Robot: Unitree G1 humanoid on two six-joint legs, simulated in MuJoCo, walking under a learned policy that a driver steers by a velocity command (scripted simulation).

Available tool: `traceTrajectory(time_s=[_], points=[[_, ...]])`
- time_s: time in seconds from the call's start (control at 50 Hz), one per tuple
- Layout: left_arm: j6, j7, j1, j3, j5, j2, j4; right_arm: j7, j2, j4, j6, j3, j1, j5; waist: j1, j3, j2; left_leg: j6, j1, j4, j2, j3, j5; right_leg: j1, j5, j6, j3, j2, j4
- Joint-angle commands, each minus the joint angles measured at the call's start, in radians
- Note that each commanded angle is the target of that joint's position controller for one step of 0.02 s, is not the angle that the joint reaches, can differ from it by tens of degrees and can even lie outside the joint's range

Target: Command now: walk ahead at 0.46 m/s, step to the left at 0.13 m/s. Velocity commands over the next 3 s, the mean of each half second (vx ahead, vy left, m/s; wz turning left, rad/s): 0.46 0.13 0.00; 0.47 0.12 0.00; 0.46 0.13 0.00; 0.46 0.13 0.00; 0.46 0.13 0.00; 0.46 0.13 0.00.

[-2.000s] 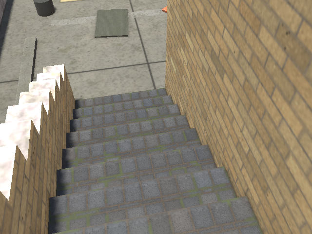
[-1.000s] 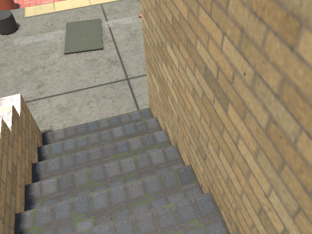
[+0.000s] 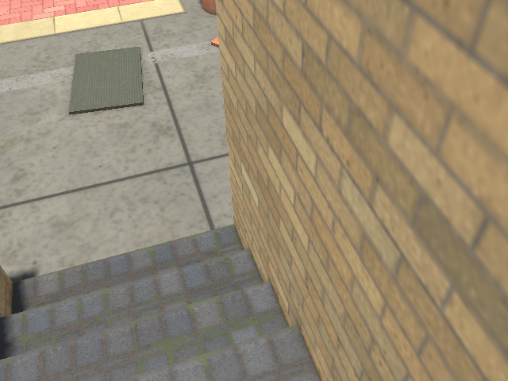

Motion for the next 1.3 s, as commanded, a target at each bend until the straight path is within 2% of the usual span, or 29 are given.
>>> traceTrajectory(time_s=[0.02, 0.1, 0.24, 0.4, 0.48, 0.54, 0.58, 0.6, 0.66, 0.68, 0.72, 0.74, 0.78, 0.84, 0.86, 0.9, 0.96, 1.02, 1.04, 1.06, 1.08, 1.1, 1.12, 1.16, 1.18, 1.2, 1.26, 1.28, 1.3], points=[[0.016, 0.083, 0.418, 0.083, -0.106, 0.190, 0.101, -0.094, -0.087, -0.152, 0.051, -0.036, -0.251, 0.033, 0.174, 0.019, 0.122, 0.005, -0.726, 0.036, 0.022, -0.064, 0.282, 0.495, 0.211, -0.221, 0.539, -0.511, -0.176], [-0.022, 0.156, 0.209, 0.039, -0.108, 0.132, 0.042, -0.102, -0.016, -0.200, 0.199, -0.020, -0.242, 0.014, 0.019, 0.149, -0.022, -0.033, -0.336, -0.496, 0.053, -0.146, 0.637, -0.125, 0.218, -0.137, 0.332, -0.354, -0.257], [-0.032, 0.183, 0.342, 0.062, -0.152, 0.096, 0.129, -0.045, -0.019, -0.276, 0.163, -0.023, -0.423, -0.003, 0.065, 0.072, -0.130, -0.027, -0.273, -0.942, 0.056, -0.115, 1.327, -0.036, -0.109, -0.065, 0.206, -0.192, -0.039], [0.011, 0.205, 0.406, 0.104, -0.076, 0.209, 0.119, -0.042, -0.002, -0.382, 0.112, -0.009, -0.687, 0.056, 0.262, 0.202, -0.171, -0.027, -0.083, -1.328, 0.109, -0.013, 1.013, -0.009, -0.018, -0.071, 0.255, -0.253, 0.075], [0.067, 0.200, 0.446, 0.091, -0.032, 0.159, 0.173, -0.061, -0.077, -0.183, 0.061, -0.049, -0.253, 0.051, 0.127, 0.013, 0.027, 0.044, 0.349, -1.629, 0.093, 0.074, 1.107, 0.084, 0.013, -0.072, 0.108, -0.138, 0.688], [0.047, 0.175, 0.462, 0.085, -0.084, 0.144, 0.156, -0.071, -0.159, -0.135, 0.064, -0.071, 0.043, 0.068, -0.024, -0.324, 0.197, 0.196, 1.053, -1.082, 0.365, -0.179, 1.518, -0.767, -0.674, -0.013, -0.005, -0.088, 1.510], [0.062, 0.159, 0.237, 0.071, -0.052, 0.118, 0.134, -0.121, -0.110, -0.174, 0.079, -0.054, -0.038, 0.041, -0.025, -0.108, 0.134, 0.234, 0.688, -1.347, 0.336, -0.320, 0.890, -0.808, -0.379, -0.011, 0.000, -0.117, 1.351], [0.011, 0.054, 0.302, 0.005, 0.019, -0.030, 0.076, -0.064, -0.224, -0.113, 0.011, -0.087, 0.002, -0.002, 0.036, -0.074, 0.121, 0.233, 0.466, -1.239, 0.319, -0.383, 0.895, -0.794, -0.118, 0.024, 0.172, -0.083, 1.486], [-0.021, -0.004, 0.269, 0.024, 0.030, 0.035, 0.068, -0.073, 0.016, -0.119, -0.049, -0.029, -0.152, 0.015, 0.145, 0.022, 0.058, 0.048, 0.206, -1.232, 0.218, -0.225, 0.708, -0.807, 0.163, -0.023, 0.229, -0.133, 1.080], [0.040, 0.099, 0.148, 0.075, -0.039, 0.137, 0.028, -0.111, 0.005, -0.204, -0.007, -0.011, -0.310, 0.066, 0.170, 0.069, 0.045, 0.105, -0.115, -1.464, 0.167, -0.128, 0.902, -0.410, 0.163, 0.056, 0.053, -0.095, 0.536], [0.077, 0.141, 0.110, 0.044, -0.067, 0.038, 0.033, -0.119, -0.095, -0.158, 0.019, -0.034, -0.254, 0.062, 0.139, 0.064, 0.120, 0.201, -0.212, -1.493, 0.166, -0.101, 1.235, -0.051, 0.230, 0.089, -0.001, -0.039, 0.344], [0.039, 0.000, 0.233, -0.016, 0.040, -0.068, 0.019, -0.083, -0.179, -0.166, -0.038, -0.034, -0.306, -0.005, 0.243, 0.020, 0.094, 0.197, -0.169, -1.296, 0.226, -0.187, 0.855, -0.214, 0.313, 0.044, 0.163, -0.083, 0.752], [-0.001, -0.032, 0.037, -0.006, 0.083, 0.047, -0.032, -0.111, -0.090, -0.147, -0.087, -0.016, -0.116, 0.000, 0.070, 0.052, -0.080, 0.162, 0.380, -1.162, 0.230, -0.262, 0.769, -0.859, 0.534, 0.004, 0.308, -0.091, 0.365], [0.004, 0.003, -0.123, -0.023, 0.039, 0.037, -0.081, -0.134, -0.055, -0.132, -0.071, 0.019, 0.014, -0.002, 0.032, 0.007, -0.022, 0.101, 0.044, -1.070, 0.071, -0.136, 0.586, -0.405, 0.790, -0.020, 0.112, -0.077, 0.102], [0.032, 0.069, -0.168, 0.013, -0.081, 0.060, -0.048, -0.125, -0.078, -0.097, -0.043, -0.010, 0.015, 0.094, -0.023, 0.041, 0.002, 0.103, -0.063, -1.209, 0.059, -0.138, 0.671, -0.168, 0.813, 0.011, -0.011, 0.014, 0.019], [0.070, 0.098, -0.170, 0.001, -0.113, 0.043, -0.060, -0.108, -0.060, -0.077, 0.010, -0.008, 0.063, 0.065, -0.057, 0.172, 0.053, 0.112, -0.177, -1.177, 0.021, -0.157, 0.598, -0.020, 0.718, 0.043, -0.026, 0.028, 0.008], [0.056, 0.126, -0.110, 0.005, -0.091, 0.066, -0.017, -0.128, -0.034, -0.052, 0.035, -0.009, 0.160, 0.027, -0.097, 0.240, -0.024, 0.093, 0.110, -0.976, -0.003, -0.176, 0.812, -0.040, 0.609, 0.045, -0.004, 0.026, -0.217], [0.046, 0.127, 0.261, 0.052, -0.057, 0.142, 0.120, -0.137, -0.089, -0.032, 0.038, -0.016, 0.127, 0.007, 0.098, 0.107, -0.015, 0.073, 0.099, -0.447, 0.023, -0.112, 1.045, 0.309, 0.691, -0.012, 0.024, -0.073, -0.319], [0.052, 0.108, 0.394, 0.086, -0.040, 0.236, 0.137, -0.150, -0.081, -0.033, 0.047, -0.036, 0.242, 0.085, 0.130, -0.090, -0.254, -0.014, -0.362, 0.056, -0.075, -0.003, 0.139, 0.855, 1.035, -0.220, 0.278, -0.353, 0.067], [0.075, 0.086, 0.509, 0.082, -0.097, 0.180, 0.125, -0.160, -0.122, -0.037, 0.047, -0.033, 0.248, 0.077, 0.212, -0.372, -0.099, -0.016, -0.506, 0.295, -0.065, -0.034, -0.179, 1.049, 0.915, -0.359, 0.511, -0.534, 0.154], [0.086, 0.096, 0.485, 0.079, -0.127, 0.163, 0.122, -0.157, -0.148, -0.059, 0.051, -0.046, 0.168, 0.038, 0.206, -0.330, 0.025, -0.005, -0.584, 0.226, -0.029, -0.075, -0.061, 0.946, 0.542, -0.392, 0.527, -0.525, 0.018], [0.031, 0.035, 0.368, 0.018, 0.042, 0.081, 0.069, -0.055, 0.024, -0.202, 0.045, 0.033, -0.016, 0.019, 0.195, -0.316, -0.188, 0.020, -0.766, 0.247, 0.044, -0.099, 0.196, 0.808, -0.221, -0.353, 0.593, -0.413, -0.136], [0.011, 0.026, 0.204, 0.017, 0.047, 0.016, 0.038, -0.060, -0.038, -0.182, 0.035, 0.001, -0.064, -0.005, 0.137, -0.005, -0.047, 0.002, -0.803, 0.041, 0.082, -0.099, 0.384, 0.483, -0.251, -0.291, 0.509, -0.316, -0.221], [-0.025, 0.036, -0.008, 0.007, 0.031, 0.026, -0.007, -0.058, -0.078, -0.163, 0.026, -0.008, -0.038, -0.038, 0.008, 0.088, -0.009, -0.005, -0.521, -0.303, 0.165, -0.082, 0.629, -0.079, -0.138, -0.272, 0.381, -0.250, -0.277], [0.001, 0.123, 0.170, 0.053, -0.077, 0.124, 0.076, -0.114, -0.101, -0.133, 0.072, -0.035, -0.049, -0.004, 0.012, 0.131, 0.133, -0.048, -0.284, -0.489, 0.080, -0.107, 0.597, -0.124, 0.282, -0.306, 0.383, -0.362, -0.229], [0.007, 0.152, 0.234, 0.054, -0.089, 0.170, 0.093, -0.127, -0.050, -0.128, 0.095, -0.020, -0.052, -0.009, 0.022, 0.107, 0.148, -0.066, -0.223, -0.660, 0.092, -0.082, 0.558, -0.133, 0.589, -0.279, 0.308, -0.339, -0.187], [-0.016, 0.161, 0.305, 0.083, -0.109, 0.167, 0.114, -0.111, -0.021, -0.114, 0.111, -0.027, -0.051, 0.013, 0.020, -0.003, -0.127, -0.024, -0.183, -0.782, 0.090, -0.044, 0.963, -0.004, 0.410, -0.158, 0.167, -0.223, -0.072], [-0.050, 0.091, 0.228, 0.025, 0.023, 0.001, 0.045, -0.059, 0.090, -0.124, 0.068, 0.040, -0.110, -0.065, 0.098, 0.044, -0.260, -0.060, -0.358, -0.738, 0.176, -0.069, 0.968, 0.004, 0.002, -0.178, 0.179, -0.166, -0.142], [-0.050, 0.077, 0.239, 0.030, 0.012, -0.018, 0.045, -0.056, 0.038, -0.121, 0.049, 0.024, -0.114, -0.075, 0.100, 0.045, -0.168, -0.074, -0.432, -0.875, 0.193, -0.095, 1.061, 0.036, -0.148, -0.192, 0.236, -0.206, -0.064]])
Next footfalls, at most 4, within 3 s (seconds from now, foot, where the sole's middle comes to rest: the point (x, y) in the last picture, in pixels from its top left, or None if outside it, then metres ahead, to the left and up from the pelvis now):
0.48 left None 0.33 0.21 -0.91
1.00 right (218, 380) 0.68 0.12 -1.06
1.52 left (125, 357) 0.86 0.47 -1.21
2.14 right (171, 296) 1.19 0.34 -1.36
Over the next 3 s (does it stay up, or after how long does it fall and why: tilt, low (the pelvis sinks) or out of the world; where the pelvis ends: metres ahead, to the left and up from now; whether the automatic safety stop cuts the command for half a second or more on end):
stays up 1.48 0.57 -0.78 its command is cut before an obstacle after 0.0 s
